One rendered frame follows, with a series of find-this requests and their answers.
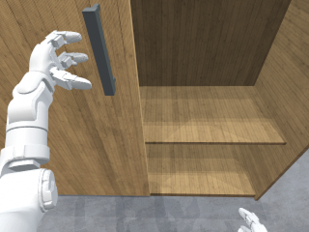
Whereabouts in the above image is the robot right hand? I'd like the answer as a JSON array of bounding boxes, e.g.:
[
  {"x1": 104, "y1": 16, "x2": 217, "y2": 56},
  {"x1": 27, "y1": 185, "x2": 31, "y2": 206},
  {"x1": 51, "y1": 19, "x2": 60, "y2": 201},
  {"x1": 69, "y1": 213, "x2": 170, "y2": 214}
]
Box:
[{"x1": 238, "y1": 208, "x2": 267, "y2": 232}]

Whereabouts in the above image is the robot left forearm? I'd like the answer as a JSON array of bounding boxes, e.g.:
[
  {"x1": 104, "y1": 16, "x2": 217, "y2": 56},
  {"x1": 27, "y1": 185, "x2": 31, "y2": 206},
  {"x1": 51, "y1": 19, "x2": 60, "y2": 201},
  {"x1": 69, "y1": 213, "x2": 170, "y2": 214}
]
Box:
[{"x1": 0, "y1": 71, "x2": 55, "y2": 179}]

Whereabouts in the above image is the wardrobe door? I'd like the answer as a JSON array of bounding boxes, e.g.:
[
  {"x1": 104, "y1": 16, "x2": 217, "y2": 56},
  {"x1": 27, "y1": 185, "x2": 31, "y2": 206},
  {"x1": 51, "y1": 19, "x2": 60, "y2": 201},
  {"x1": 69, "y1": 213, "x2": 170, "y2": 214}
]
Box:
[{"x1": 0, "y1": 0, "x2": 151, "y2": 196}]

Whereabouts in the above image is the handle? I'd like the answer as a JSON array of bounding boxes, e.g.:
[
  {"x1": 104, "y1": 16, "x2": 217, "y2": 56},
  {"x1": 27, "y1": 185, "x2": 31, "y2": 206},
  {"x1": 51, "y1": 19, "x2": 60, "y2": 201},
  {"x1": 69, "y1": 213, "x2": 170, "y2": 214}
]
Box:
[{"x1": 82, "y1": 3, "x2": 116, "y2": 96}]

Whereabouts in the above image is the robot left hand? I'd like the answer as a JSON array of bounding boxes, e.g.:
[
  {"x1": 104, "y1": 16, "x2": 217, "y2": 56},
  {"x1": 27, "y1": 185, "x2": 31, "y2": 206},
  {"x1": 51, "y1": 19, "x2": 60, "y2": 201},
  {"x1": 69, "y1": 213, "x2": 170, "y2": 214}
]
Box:
[{"x1": 29, "y1": 30, "x2": 92, "y2": 90}]

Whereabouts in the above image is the left robot upper arm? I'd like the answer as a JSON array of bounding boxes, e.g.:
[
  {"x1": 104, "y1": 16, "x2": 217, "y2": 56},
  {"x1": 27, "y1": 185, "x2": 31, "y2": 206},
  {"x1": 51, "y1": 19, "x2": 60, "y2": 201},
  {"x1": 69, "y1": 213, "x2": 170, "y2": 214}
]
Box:
[{"x1": 0, "y1": 168, "x2": 58, "y2": 232}]

